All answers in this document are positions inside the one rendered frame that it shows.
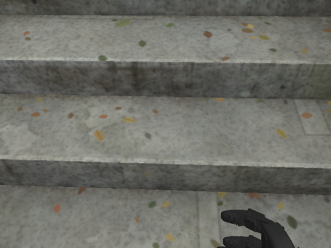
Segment robot right hand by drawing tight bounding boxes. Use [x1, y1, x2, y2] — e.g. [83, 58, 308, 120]
[217, 208, 299, 248]

